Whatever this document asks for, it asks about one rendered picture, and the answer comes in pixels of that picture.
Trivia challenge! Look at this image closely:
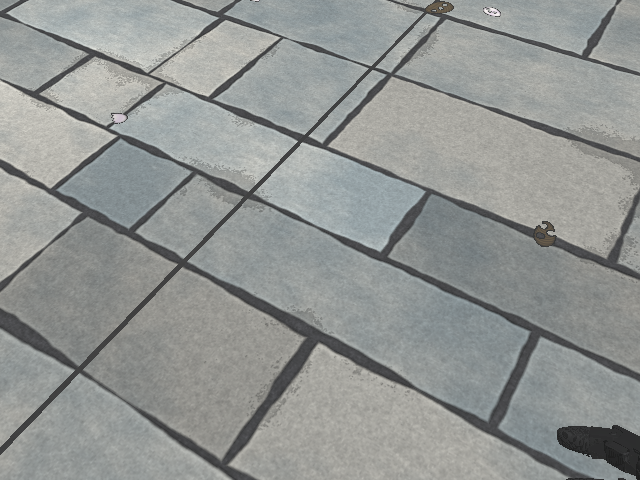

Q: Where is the right robot hand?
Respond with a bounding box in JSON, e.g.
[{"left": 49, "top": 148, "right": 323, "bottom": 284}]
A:
[{"left": 557, "top": 425, "right": 640, "bottom": 480}]

